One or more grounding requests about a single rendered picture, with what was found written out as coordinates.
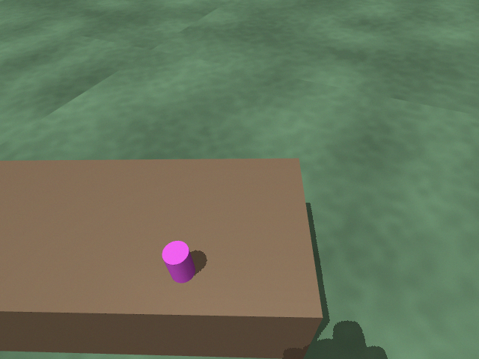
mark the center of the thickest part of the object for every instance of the can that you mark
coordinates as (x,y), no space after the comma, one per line
(178,260)

